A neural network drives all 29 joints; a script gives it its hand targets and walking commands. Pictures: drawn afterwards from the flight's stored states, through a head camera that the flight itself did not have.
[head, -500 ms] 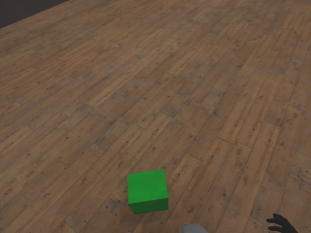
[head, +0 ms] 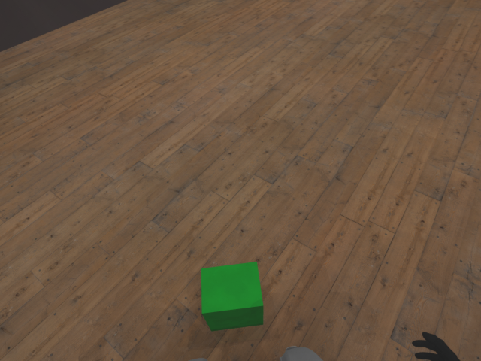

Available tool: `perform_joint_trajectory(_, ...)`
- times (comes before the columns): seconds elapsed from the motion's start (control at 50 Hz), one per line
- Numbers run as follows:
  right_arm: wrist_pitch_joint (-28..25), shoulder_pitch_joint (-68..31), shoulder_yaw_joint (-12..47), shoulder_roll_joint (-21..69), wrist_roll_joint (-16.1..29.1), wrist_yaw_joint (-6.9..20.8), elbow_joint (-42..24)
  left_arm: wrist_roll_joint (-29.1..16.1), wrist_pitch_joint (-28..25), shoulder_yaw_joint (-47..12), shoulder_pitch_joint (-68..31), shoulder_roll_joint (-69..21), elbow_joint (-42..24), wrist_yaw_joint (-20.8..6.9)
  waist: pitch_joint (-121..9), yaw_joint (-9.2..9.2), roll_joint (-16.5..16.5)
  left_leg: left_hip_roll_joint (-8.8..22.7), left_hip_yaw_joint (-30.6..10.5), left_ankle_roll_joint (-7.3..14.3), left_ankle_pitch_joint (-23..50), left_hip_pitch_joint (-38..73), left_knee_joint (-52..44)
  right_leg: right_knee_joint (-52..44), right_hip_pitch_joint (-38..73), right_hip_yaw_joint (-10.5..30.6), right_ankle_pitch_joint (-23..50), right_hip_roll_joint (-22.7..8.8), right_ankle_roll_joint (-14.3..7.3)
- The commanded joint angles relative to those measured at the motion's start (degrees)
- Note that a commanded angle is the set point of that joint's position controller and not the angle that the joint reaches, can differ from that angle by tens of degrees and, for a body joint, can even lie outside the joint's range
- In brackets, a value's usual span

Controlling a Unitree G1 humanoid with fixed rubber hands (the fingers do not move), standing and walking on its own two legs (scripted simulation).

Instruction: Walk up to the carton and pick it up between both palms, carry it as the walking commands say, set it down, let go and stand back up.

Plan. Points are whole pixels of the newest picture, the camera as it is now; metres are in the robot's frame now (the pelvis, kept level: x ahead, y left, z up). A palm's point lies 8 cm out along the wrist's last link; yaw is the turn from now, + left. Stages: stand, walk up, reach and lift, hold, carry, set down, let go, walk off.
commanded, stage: walk up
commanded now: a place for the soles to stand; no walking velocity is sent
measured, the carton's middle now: (233, 297) +0.43 +0.08 -0.62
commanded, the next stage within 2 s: reach and lift in 0.46 s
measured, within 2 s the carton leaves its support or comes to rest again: neither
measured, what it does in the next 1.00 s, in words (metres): stands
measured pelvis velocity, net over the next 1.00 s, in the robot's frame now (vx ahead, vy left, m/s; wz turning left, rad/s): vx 0.01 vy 0.01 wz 0.02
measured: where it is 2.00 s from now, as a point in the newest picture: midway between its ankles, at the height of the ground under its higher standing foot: outside the picture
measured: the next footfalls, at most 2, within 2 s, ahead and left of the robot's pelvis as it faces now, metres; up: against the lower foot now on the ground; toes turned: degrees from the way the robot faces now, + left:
none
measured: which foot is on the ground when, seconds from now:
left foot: down 0.00-1.00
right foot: down 0.00-1.00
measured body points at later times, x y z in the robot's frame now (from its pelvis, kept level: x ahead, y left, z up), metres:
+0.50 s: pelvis +0.00 +0.00 +0.00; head +0.02 -0.02 +0.45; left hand +0.07 +0.35 -0.08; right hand +0.11 -0.32 -0.11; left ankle +0.02 +0.13 -0.70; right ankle +0.05 -0.12 -0.70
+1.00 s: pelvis +0.01 +0.01 -0.01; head +0.17 +0.00 +0.41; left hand +0.19 +0.30 -0.12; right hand +0.24 -0.25 -0.14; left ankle +0.03 +0.13 -0.70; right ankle +0.05 -0.12 -0.70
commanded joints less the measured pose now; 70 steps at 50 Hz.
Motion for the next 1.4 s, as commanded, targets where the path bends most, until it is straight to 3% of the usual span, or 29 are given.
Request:
perform_joint_trajectory(0.0,-1.92,-1.17,-3.44,-14.40,-0.55,-0.22,-0.64,0.09,-0.99,3.95,-4.32,11.56,-3.28,0.71,-5.31,-1.46,1.64,7.87,-14.21,8.07,0.51,3.39,-17.41,-6.47,-5.69,1.68,10.20,-2.86,-3.64)
perform_joint_trajectory(0.08,-1.29,-5.31,-3.43,-14.27,-0.34,-0.03,-2.34,0.72,-0.95,4.01,2.13,12.42,-1.65,0.71,-7.88,0.59,0.02,7.73,-10.15,6.84,-0.20,-1.27,-12.62,-9.07,1.22,0.52,9.12,-2.73,-4.41)
perform_joint_trajectory(0.14,-0.44,-4.71,-2.68,-10.68,0.26,-0.11,-1.73,1.20,-1.58,5.21,0.33,17.66,-2.02,0.94,-4.51,0.10,-7.59,-2.83,-8.02,2.11,-5.87,-1.95,0.27,-21.26,-3.75,26.08,7.68,-12.46,-11.37)
perform_joint_trajectory(0.16,-0.52,-3.35,-2.52,-11.19,-0.13,-0.43,-1.66,1.09,-1.58,4.85,-1.07,17.26,-3.33,1.19,-2.30,-0.72,-7.72,-3.23,-10.01,2.59,-8.27,-2.75,-0.78,-21.63,-5.66,28.16,6.15,-13.41,-12.89)
perform_joint_trajectory(0.22,-1.32,0.31,-3.24,-12.10,-0.88,-0.16,0.38,0.94,-0.95,4.27,-4.78,14.70,-3.59,1.06,-4.59,-2.70,-4.18,-1.48,-12.42,3.95,-3.52,3.97,-9.10,-17.44,-8.53,19.50,6.34,-10.31,-9.89)
perform_joint_trajectory(0.26,-1.93,0.98,-3.71,-13.85,-0.84,0.02,0.74,0.73,-0.82,3.25,-5.72,10.25,-4.31,0.84,-4.36,-3.29,1.68,6.95,-16.97,7.79,-5.13,6.56,-19.01,-6.11,-11.68,3.71,6.66,-3.23,-3.91)
perform_joint_trajectory(0.3,-2.04,-2.80,-3.26,-14.99,-0.48,-0.09,-1.26,0.24,-0.45,3.73,-1.43,11.10,-2.87,0.75,-4.16,0.19,4.95,15.12,-20.38,12.61,-2.47,-0.59,-23.67,2.66,-4.30,-6.38,-0.14,0.16,-1.62)
perform_joint_trajectory(0.34,-1.79,-6.57,-3.23,-15.23,-0.68,0.13,-1.99,0.29,-0.65,4.40,2.59,11.52,-1.79,0.42,-3.36,1.94,6.20,14.57,-18.12,11.85,-1.98,-6.45,-21.05,-1.55,2.43,-5.56,-4.15,-0.84,-2.45)
perform_joint_trajectory(0.38,-1.21,-7.18,-2.87,-13.40,-0.58,0.17,-2.25,0.38,-1.09,4.34,3.98,12.38,-1.34,0.43,-2.66,2.84,1.40,7.23,-10.95,6.08,-3.61,-5.84,-13.57,-12.64,0.77,2.00,3.75,-3.06,-5.14)
perform_joint_trajectory(0.4,-0.68,-5.92,-3.19,-12.35,-0.39,0.17,-2.11,1.22,-1.45,5.05,3.37,14.22,-1.16,0.49,-3.31,0.96,-6.68,2.84,-7.21,3.94,-5.85,-5.30,-4.72,-18.61,-0.69,11.01,3.53,-6.28,-6.02)
perform_joint_trajectory(0.44,-0.18,-3.91,-3.07,-11.19,-0.39,-0.12,-2.11,1.46,-1.65,5.80,0.26,19.42,-2.07,0.91,-3.55,0.18,-10.07,-3.49,-10.95,2.59,-10.71,-7.22,4.26,-26.78,-1.88,32.68,-3.22,-15.45,-12.01)
perform_joint_trajectory(0.46,0.25,-15.89,-1.60,-1.02,1.79,-0.50,-22.22,0.33,4.52,9.63,-19.84,4.05,-22.18,-1.73,0.46,0.72,0.31,-4.83,-7.88,-0.73,-3.36,-2.80,-9.08,-18.87,-12.54,-2.94,-7.62,-1.36,0.41)
perform_joint_trajectory(0.48,2.40,-15.72,-4.94,-4.65,-1.53,0.11,-19.55,3.88,6.51,12.10,-21.04,4.00,-22.95,-2.79,4.36,0.65,-5.99,-5.59,-6.29,-0.62,-4.25,-1.58,-11.02,-18.99,-11.29,-8.09,-12.75,0.37,0.91)
perform_joint_trajectory(0.5,3.79,-14.13,-5.38,-7.03,-1.84,0.49,-16.72,4.85,7.50,14.02,-19.22,5.15,-19.80,-3.03,5.74,1.03,-2.28,-5.40,-6.38,-0.32,-8.92,-0.67,-14.63,-18.64,-8.90,-11.87,-12.83,1.58,0.91)
perform_joint_trajectory(0.62,1.36,-14.24,-9.62,-6.13,-4.27,0.49,-15.67,5.37,7.20,12.96,-15.03,3.53,-15.67,-3.99,0.42,0.33,-2.15,-6.34,-7.56,-2.18,-5.28,3.14,-12.54,-17.37,-8.19,-10.24,-7.73,-0.91,1.08)
perform_joint_trajectory(0.72,-0.14,-20.01,-8.77,-6.37,-2.72,0.89,-13.53,4.45,6.49,13.14,-18.29,-1.30,-15.34,-1.85,-6.85,4.00,3.16,-4.85,-9.36,-1.47,-3.62,-8.20,-14.71,-6.97,-1.61,-10.75,0.49,1.47,3.52)
perform_joint_trajectory(0.74,-0.78,-22.58,-9.03,-5.95,-2.60,0.86,-16.11,4.69,6.03,13.40,-19.36,-2.69,-15.78,-1.72,-8.70,2.54,0.15,-4.83,-9.63,-1.14,0.93,-7.75,-12.57,-6.37,-3.25,-10.76,1.87,1.38,3.46)
perform_joint_trajectory(0.78,-1.23,-22.43,-7.49,-4.00,-1.69,0.74,-16.86,2.98,5.87,14.90,-17.58,-2.52,-13.92,-1.34,-18.88,5.40,-2.61,-6.67,-8.89,-1.99,15.62,-1.75,-6.27,-5.90,-7.09,-9.35,9.37,0.33,3.29)
perform_joint_trajectory(0.82,-1.68,-23.97,-5.76,-1.87,-0.26,-0.40,-16.68,1.48,5.17,14.80,-22.66,-1.96,-15.65,-1.26,-19.28,4.22,-2.72,-6.76,-8.96,-1.88,18.20,-4.35,-3.04,-4.45,-11.70,-7.83,11.51,0.36,3.23)
perform_joint_trajectory(0.84,-1.84,-25.13,-5.82,-2.25,-0.57,-0.87,-19.03,-0.43,4.82,14.70,-24.26,-3.04,-17.02,-1.34,-24.32,2.82,-7.75,-6.89,-9.51,-1.58,21.48,-4.26,-1.40,-2.54,-11.05,-7.95,15.24,0.62,3.94)
perform_joint_trajectory(0.88,-2.11,-25.29,-5.10,-2.02,0.39,-1.14,-20.27,-0.06,4.49,16.77,-23.15,-2.40,-16.35,-1.24,-29.62,5.14,-4.89,-6.90,-9.04,-1.98,32.27,-2.64,1.21,-0.07,-14.12,-7.88,21.33,1.01,4.08)
perform_joint_trajectory(0.94,-2.67,-23.13,-4.49,0.48,0.10,-2.71,-18.31,-2.71,3.21,15.48,-24.56,-0.67,-14.91,-1.57,-35.25,2.29,-7.69,-7.04,-9.73,-1.61,40.94,-7.06,4.95,2.51,-15.90,-6.35,32.23,0.81,4.37)
perform_joint_trajectory(0.96,-2.20,-19.06,-6.10,0.10,-0.85,-3.57,-16.60,-3.10,3.16,15.16,-24.49,-0.10,-14.43,-2.03,-39.95,-0.34,-10.31,-7.68,-9.26,-1.92,42.72,-7.73,5.32,3.22,-12.29,-6.35,39.96,0.74,4.59)
perform_joint_trajectory(1.04,-1.41,-19.50,-3.18,4.16,0.65,-4.90,-16.90,-3.01,1.78,17.44,-27.97,5.32,-17.52,-3.30,-46.95,3.18,-10.04,-8.30,-7.34,-1.50,39.93,-20.52,7.36,5.50,-5.02,-3.27,46.82,-0.41,4.04)
perform_joint_trajectory(1.06,-1.35,-19.52,-2.37,5.72,1.09,-5.53,-17.34,-3.79,1.64,16.38,-27.14,5.23,-13.00,-3.93,-46.62,1.47,-16.12,-8.04,-6.47,-0.94,34.93,-25.25,6.82,5.59,-0.45,-2.60,54.97,-0.90,5.36)
perform_joint_trajectory(1.22,0.32,-38.58,-0.14,7.98,4.70,-7.16,-24.97,-5.50,3.74,17.69,-43.39,7.64,-12.00,-6.08,-47.30,5.09,-13.36,-6.31,-5.83,0.05,20.50,-37.96,6.44,4.19,-9.00,-3.00,32.65,-1.29,4.53)
perform_joint_trajectory(1.24,0.92,-42.94,1.23,9.65,6.23,-7.37,-26.26,-5.46,4.00,19.00,-44.29,7.47,-9.74,-6.56,-47.97,8.52,-9.24,-6.33,-5.24,0.11,18.10,-37.98,6.24,4.37,-9.09,-2.66,27.28,-1.91,4.03)
perform_joint_trajectory(1.3,2.90,-48.13,-0.05,7.56,5.73,-8.25,-26.06,-6.42,5.07,19.48,-49.89,8.50,-9.08,-6.97,-49.78,5.43,-11.72,-6.33,-5.16,0.56,11.53,-38.92,5.44,3.60,-8.52,-3.25,20.26,-1.54,3.65)
perform_joint_trajectory(1.38,4.92,-57.35,-2.19,5.19,4.46,-8.35,-23.85,-5.82,6.36,20.39,-59.79,10.63,-7.86,-6.72,-47.98,6.13,-12.01,-6.15,-4.20,0.28,5.24,-40.81,5.13,4.07,-16.39,-6.00,6.85,-0.64,3.46)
